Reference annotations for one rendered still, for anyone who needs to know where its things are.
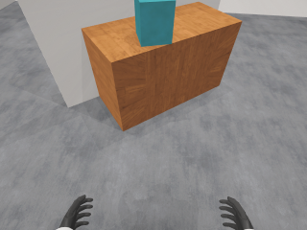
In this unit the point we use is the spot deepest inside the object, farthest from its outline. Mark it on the carton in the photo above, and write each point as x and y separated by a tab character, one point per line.
154	21

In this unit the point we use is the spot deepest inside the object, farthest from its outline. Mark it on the robot right hand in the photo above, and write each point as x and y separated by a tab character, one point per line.
240	217

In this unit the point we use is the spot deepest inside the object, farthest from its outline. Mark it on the robot left hand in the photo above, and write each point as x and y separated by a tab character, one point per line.
73	213

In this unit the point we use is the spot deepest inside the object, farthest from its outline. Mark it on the pedestal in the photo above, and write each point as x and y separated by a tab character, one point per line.
138	83

